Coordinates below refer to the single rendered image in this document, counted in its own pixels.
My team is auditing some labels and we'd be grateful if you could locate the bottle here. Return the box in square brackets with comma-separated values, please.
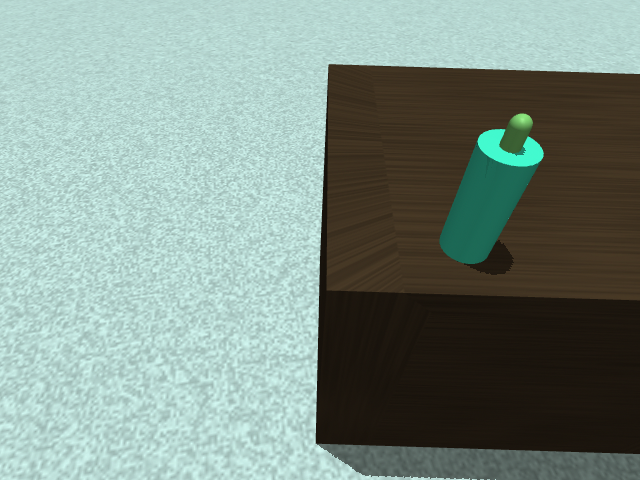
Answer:
[439, 113, 544, 264]

